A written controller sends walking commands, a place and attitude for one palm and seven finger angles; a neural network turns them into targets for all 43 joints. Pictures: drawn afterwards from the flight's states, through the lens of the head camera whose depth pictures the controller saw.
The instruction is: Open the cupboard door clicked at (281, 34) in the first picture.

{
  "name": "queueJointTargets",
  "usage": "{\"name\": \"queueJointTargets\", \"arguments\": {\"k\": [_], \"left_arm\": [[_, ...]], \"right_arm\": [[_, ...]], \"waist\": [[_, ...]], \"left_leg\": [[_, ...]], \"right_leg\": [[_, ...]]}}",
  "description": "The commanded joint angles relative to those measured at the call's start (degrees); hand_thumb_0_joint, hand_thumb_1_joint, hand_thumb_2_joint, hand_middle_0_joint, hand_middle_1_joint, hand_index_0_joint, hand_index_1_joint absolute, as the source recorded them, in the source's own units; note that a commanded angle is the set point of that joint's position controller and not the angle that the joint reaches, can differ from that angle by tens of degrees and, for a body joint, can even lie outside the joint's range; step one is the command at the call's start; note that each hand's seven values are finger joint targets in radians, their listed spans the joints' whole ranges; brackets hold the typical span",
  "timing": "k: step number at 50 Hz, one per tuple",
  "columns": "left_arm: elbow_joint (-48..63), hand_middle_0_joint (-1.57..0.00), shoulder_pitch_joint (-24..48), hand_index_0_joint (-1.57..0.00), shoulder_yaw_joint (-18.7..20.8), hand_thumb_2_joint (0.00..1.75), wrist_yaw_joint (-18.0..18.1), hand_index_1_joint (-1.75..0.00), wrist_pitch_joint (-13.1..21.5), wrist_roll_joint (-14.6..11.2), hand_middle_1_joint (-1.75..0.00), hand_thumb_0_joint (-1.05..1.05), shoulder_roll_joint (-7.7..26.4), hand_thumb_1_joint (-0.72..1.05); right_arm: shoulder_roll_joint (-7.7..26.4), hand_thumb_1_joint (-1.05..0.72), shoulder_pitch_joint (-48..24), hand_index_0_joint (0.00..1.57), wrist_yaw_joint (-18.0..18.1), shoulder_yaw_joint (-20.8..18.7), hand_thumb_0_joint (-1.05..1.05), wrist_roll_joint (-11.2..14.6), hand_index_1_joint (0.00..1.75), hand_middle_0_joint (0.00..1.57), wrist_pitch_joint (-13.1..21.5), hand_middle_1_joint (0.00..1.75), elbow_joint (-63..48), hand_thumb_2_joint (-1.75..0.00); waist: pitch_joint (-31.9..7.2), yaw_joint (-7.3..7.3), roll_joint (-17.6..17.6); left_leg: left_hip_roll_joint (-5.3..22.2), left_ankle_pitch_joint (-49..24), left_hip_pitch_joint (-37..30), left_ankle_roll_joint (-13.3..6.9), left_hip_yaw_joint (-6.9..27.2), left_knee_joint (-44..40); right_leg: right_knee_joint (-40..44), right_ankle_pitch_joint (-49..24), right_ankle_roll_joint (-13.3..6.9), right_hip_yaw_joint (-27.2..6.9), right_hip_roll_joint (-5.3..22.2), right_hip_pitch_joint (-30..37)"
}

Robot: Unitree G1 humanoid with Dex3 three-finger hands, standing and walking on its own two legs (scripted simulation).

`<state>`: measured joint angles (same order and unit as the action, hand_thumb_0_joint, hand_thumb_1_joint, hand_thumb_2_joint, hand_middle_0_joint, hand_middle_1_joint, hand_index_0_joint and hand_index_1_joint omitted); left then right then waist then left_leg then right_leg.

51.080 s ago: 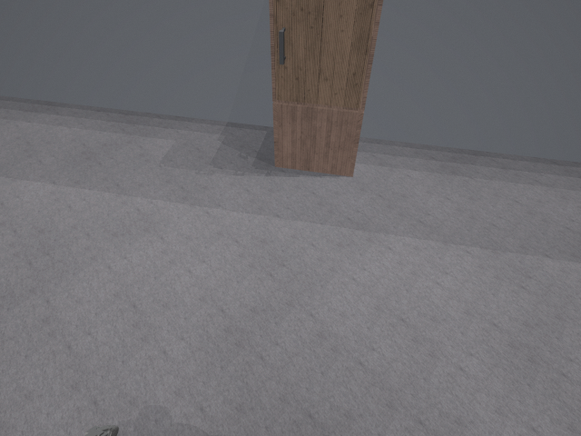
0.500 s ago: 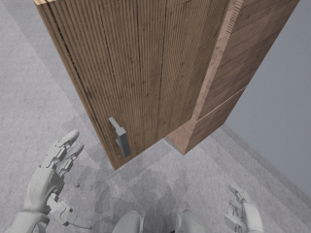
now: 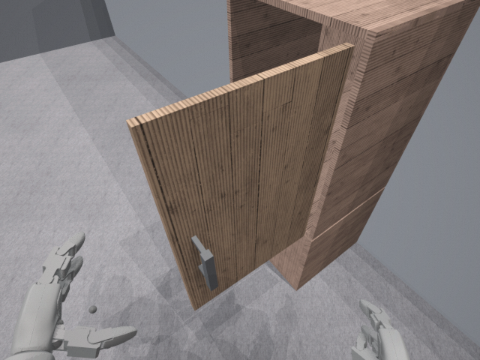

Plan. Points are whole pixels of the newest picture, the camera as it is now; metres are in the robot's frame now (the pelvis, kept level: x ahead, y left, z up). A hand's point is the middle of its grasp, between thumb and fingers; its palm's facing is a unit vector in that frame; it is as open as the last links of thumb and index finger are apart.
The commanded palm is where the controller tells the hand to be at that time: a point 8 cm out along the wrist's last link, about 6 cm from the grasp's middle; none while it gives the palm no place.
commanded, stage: draw the hand back to the body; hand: left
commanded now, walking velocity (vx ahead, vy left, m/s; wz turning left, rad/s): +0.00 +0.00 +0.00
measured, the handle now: (204, 264) +0.32 +0.11 -0.06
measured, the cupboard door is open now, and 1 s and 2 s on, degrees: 89 89 89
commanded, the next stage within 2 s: step back with the hand held close in 0.84 s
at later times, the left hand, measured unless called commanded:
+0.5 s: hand (31, 249) +0.19 +0.26 +0.19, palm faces +0.45 -0.79 -0.42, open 8.7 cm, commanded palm +0.15 +0.29 +0.20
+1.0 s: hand (35, 259) +0.18 +0.24 +0.19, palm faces +0.45 -0.80 -0.40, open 7.4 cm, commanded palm +0.14 +0.28 +0.21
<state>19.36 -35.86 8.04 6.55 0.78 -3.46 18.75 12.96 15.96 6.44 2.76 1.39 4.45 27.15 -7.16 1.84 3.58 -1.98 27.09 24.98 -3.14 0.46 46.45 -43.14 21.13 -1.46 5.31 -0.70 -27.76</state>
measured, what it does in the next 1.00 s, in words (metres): stands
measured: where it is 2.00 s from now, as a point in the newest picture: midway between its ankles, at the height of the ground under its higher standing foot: outside the picture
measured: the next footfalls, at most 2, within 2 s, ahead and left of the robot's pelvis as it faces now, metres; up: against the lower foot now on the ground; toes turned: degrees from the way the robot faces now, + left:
none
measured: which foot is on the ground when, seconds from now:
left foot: down 0.00-1.00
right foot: down 0.00-1.00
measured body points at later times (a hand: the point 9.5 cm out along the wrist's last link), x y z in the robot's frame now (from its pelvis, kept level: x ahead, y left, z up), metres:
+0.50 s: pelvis +0.01 -0.01 +0.03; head -0.02 -0.03 +0.48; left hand +0.16 +0.29 +0.22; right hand +0.20 -0.22 -0.04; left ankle -0.04 +0.08 -0.71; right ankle +0.01 -0.11 -0.71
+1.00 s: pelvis -0.01 -0.02 +0.04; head -0.04 -0.04 +0.48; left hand +0.15 +0.28 +0.22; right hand +0.17 -0.24 -0.05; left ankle -0.04 +0.08 -0.71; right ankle +0.01 -0.11 -0.71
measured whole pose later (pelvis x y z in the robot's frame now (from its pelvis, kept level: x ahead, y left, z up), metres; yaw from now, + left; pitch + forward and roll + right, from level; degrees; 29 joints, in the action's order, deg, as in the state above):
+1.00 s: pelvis -0.01 -0.02 +0.04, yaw -2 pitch -6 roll -1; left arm 20.9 -26.2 19.5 6.3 6.5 -3.1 19.6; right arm 13.0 11.9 3.8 1.6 0.0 7.7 37.6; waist 1.5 4.0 4.0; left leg -0.8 16.0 2.2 -1.7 -0.8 23.7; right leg -21.3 10.2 -2.7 3.5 -2.6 -5.7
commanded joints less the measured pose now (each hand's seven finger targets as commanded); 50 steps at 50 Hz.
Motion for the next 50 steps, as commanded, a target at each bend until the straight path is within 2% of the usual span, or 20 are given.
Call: {"name": "queueJointTargets", "arguments": {"k": [1,7,9,13,16,17,19,23,25,27,29,31,36,42,44,45,47,48,49,50], "left_arm": [[12.6,-0.17,7.1,-0.17,6.7,0.57,2.8,-0.30,2.9,1.2,-0.30,0.00,8.9,0.13],[13.0,-0.18,7.0,-0.18,9.8,0.66,2.3,-0.30,3.7,1.1,-0.30,0.00,9.3,0.34],[14.5,-0.18,7.9,-0.18,10.6,0.69,2.0,-0.30,4.2,0.9,-0.30,0.00,9.6,0.41],[14.1,-0.19,7.5,-0.19,13.4,0.75,1.5,-0.30,4.8,0.4,-0.30,0.00,10.4,0.55],[14.2,-0.19,9.1,-0.19,15.4,0.80,1.3,-0.30,5.5,0.2,-0.30,0.00,11.3,0.65],[14.8,-0.19,9.8,-0.19,15.2,0.81,1.2,-0.30,5.8,0.2,-0.30,0.00,10.9,0.69],[16.4,-0.19,11.4,-0.19,16.9,0.84,1.3,-0.30,6.4,0.1,-0.30,0.00,12.2,0.76],[17.3,-0.20,13.8,-0.20,19.1,0.90,1.3,-0.30,7.2,-0.1,-0.30,0.00,13.4,0.90],[13.5,-0.20,11.5,-0.20,17.1,0.90,0.7,-0.30,7.0,-0.2,-0.30,0.00,10.4,0.90],[11.9,-0.20,11.3,-0.20,15.7,0.90,0.3,-0.30,7.0,-0.3,-0.30,0.00,9.2,0.90],[13.5,-0.20,12.8,-0.20,17.0,0.90,0.3,-0.30,7.5,-0.2,-0.30,0.00,10.8,0.90],[14.1,-0.20,13.6,-0.20,17.8,0.90,0.6,-0.30,7.8,-0.1,-0.30,0.00,12.0,0.90],[15.6,-0.20,14.2,-0.20,18.9,0.90,0.9,-0.30,8.4,0.1,-0.30,0.00,13.3,0.90],[14.9,-0.20,14.4,-0.20,17.8,0.90,0.7,-0.30,8.8,0.1,-0.30,0.00,12.0,0.90],[14.0,-0.20,14.2,-0.20,17.5,0.90,0.7,-0.30,8.8,0.1,-0.30,0.00,11.5,0.90],[13.9,-0.20,14.1,-0.20,17.6,0.90,0.6,-0.30,9.0,0.1,-0.30,0.00,11.4,0.90],[13.3,-0.20,14.0,-0.20,17.3,0.90,0.6,-0.30,9.0,0.0,-0.30,0.00,11.2,0.90],[14.9,-0.20,20.0,-0.20,18.0,0.90,0.8,-0.30,9.3,0.1,-0.30,0.00,12.9,0.90],[16.4,-0.20,24.2,-0.20,25.7,0.90,1.8,-0.30,11.8,1.0,-0.30,0.00,19.6,0.90],[10.3,-0.20,17.1,-0.20,22.2,0.90,1.2,-0.30,11.6,1.1,-0.30,0.00,14.4,0.90]], "right_arm": [[6.7,-0.90,-6.1,0.20,0.8,-2.1,0.00,-0.3,0.30,0.20,4.2,0.30,-6.7,-0.90],[6.2,-0.90,-7.8,0.20,-0.1,-1.9,0.00,-0.7,0.30,0.20,5.8,0.30,-4.0,-0.90],[6.1,-0.90,-8.2,0.20,-0.6,-1.9,0.00,-0.7,0.30,0.20,6.1,0.30,-3.4,-0.90],[6.0,-0.90,-9.6,0.20,-1.3,-2.2,0.00,-0.9,0.30,0.20,6.2,0.30,-2.3,-0.90],[6.1,-0.90,-10.3,0.20,-1.6,-2.4,0.00,-1.0,0.30,0.20,6.1,0.30,-1.5,-0.90],[6.0,-0.90,-10.5,0.20,-1.8,-2.4,0.00,-1.0,0.30,0.20,6.0,0.30,-1.5,-0.90],[6.0,-0.90,-10.6,0.20,-1.9,-2.5,0.00,-1.1,0.30,0.20,6.1,0.30,-1.2,-0.90],[5.9,-0.90,-11.3,0.20,-2.1,-2.7,0.00,-1.2,0.30,0.20,6.2,0.30,-0.4,-0.90],[6.1,-0.90,-11.0,0.20,-2.4,-3.0,0.00,-1.1,0.30,0.20,5.7,0.30,0.0,-0.90],[6.3,-0.90,-11.4,0.20,-2.6,-3.2,0.00,-1.0,0.30,0.20,5.3,0.30,0.0,-0.90],[6.4,-0.90,-11.7,0.20,-2.6,-3.5,0.00,-1.1,0.30,0.20,5.1,0.30,-0.2,-0.90],[6.3,-0.90,-12.2,0.20,-2.4,-3.4,0.00,-1.3,0.30,0.20,5.2,0.30,-0.1,-0.90],[6.1,-0.90,-12.6,0.20,-2.0,-3.2,0.00,-1.4,0.30,0.20,6.1,0.30,0.2,-0.90],[5.9,-0.90,-12.7,0.20,-2.1,-3.4,0.00,-1.4,0.30,0.20,6.9,0.30,0.9,-0.90],[5.9,-0.90,-12.7,0.20,-2.1,-3.4,0.00,-1.4,0.30,0.20,6.9,0.30,1.1,-0.90],[5.9,-0.90,-12.8,0.20,-2.2,-3.5,0.00,-1.4,0.30,0.20,7.0,0.30,1.2,-0.90],[5.8,-0.90,-13.0,0.20,-2.2,-3.5,0.00,-1.4,0.30,0.20,7.0,0.30,1.2,-0.90],[6.0,-0.90,-13.6,0.20,-2.0,-3.4,0.00,-1.3,0.30,0.20,7.1,0.30,1.5,-0.90],[7.1,-0.90,-11.3,0.20,-1.6,-3.5,0.00,-0.9,0.30,0.20,5.8,0.30,-0.7,-0.90],[6.7,-0.90,-11.0,0.20,-1.6,-3.9,0.00,-1.3,0.30,0.20,4.9,0.30,0.5,-0.90]], "waist": [[-0.1,-0.27,-0.1],[0.6,1.04,-0.2],[0.9,1.18,1.2],[2.4,1.70,-1.2],[3.1,1.78,-0.6],[4.0,1.66,1.1],[3.0,1.87,1.6],[3.5,1.95,1.2],[5.3,1.75,-0.4],[7.3,1.51,-1.5],[5.2,1.91,-0.8],[5.1,2.13,0.7],[4.9,2.33,1.2],[6.0,2.08,0.8],[7.1,2.06,-0.4],[7.1,2.08,0.6],[7.7,2.08,0.1],[7.5,1.76,0.7],[11.4,-0.90,-3.8],[10.1,-1.29,-6.8]], "left_leg": [[3.2,-19.9,-3.7,2.4,3.3,-13.5],[3.4,-28.9,-9.6,3.2,2.7,-18.1],[3.6,-31.2,-11.4,3.6,2.7,-19.4],[3.8,-31.9,-13.2,3.4,2.1,-21.7],[3.7,-30.4,-14.1,3.0,1.3,-22.9],[3.7,-29.6,-14.4,3.1,1.3,-23.6],[3.6,-30.7,-15.6,2.9,1.1,-24.1],[3.6,-30.4,-16.9,2.7,0.6,-24.8],[3.8,-29.5,-16.8,2.6,0.5,-25.4],[3.9,-27.7,-16.7,2.4,0.4,-26.0],[3.6,-25.6,-16.9,2.0,0.2,-26.3],[3.4,-24.2,-17.0,2.0,0.2,-26.5],[3.1,-23.0,-17.1,1.9,0.2,-26.8],[3.1,-22.3,-17.8,1.7,0.1,-27.2],[3.0,-20.9,-17.3,1.6,0.1,-27.4],[3.0,-20.6,-17.5,1.6,0.0,-27.4],[3.1,-19.4,-17.4,1.6,0.1,-27.8],[2.9,-18.2,-17.7,1.4,0.1,-27.7],[3.5,-13.6,-13.2,0.7,2.5,-25.5],[3.2,-13.3,-14.5,0.5,3.0,-23.2]], "right_leg": [[10.2,-9.8,-0.4,-3.1,1.6,10.5],[13.8,-16.2,-0.2,-2.9,1.8,17.7],[15.0,-17.4,-0.2,-2.9,1.7,19.2],[17.5,-19.5,-0.2,-3.1,1.5,22.0],[19.3,-19.9,-0.3,-3.7,1.4,23.6],[19.8,-19.2,-0.3,-3.8,1.5,23.4],[20.3,-20.2,-0.3,-3.9,1.5,24.6],[21.5,-21.3,-0.2,-4.3,1.4,25.2],[22.1,-20.1,-0.1,-4.2,1.2,24.5],[22.8,-19.0,0.0,-4.3,1.3,23.8],[23.1,-17.9,0.0,-4.7,1.3,24.9],[23.5,-16.9,-0.2,-4.9,1.4,25.3],[24.3,-16.2,-0.4,-5.4,1.4,25.8],[25.2,-15.5,-0.2,-5.7,1.4,25.0],[25.7,-13.7,0.0,-5.6,1.3,24.5],[25.9,-13.4,-0.1,-5.9,1.3,24.4],[26.4,-11.8,0.0,-6.0,1.4,24.0],[27.0,-10.6,0.0,-6.6,1.5,23.5],[30.2,-10.5,0.1,-13.5,4.0,17.8],[31.4,-9.2,-0.3,-14.5,5.6,16.3]]}}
